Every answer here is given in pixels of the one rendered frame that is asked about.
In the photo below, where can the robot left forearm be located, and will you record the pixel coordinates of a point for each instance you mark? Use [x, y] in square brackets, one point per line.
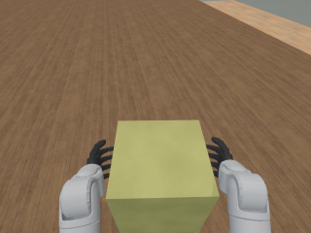
[79, 201]

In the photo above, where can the right robot hand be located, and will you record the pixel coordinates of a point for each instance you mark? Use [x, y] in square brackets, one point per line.
[222, 151]

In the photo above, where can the left robot hand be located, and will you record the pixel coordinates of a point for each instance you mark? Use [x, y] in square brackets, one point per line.
[94, 157]

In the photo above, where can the carton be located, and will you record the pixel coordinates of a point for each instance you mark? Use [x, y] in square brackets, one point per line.
[161, 178]

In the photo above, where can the robot right forearm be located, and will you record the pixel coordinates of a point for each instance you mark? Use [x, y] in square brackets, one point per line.
[247, 198]

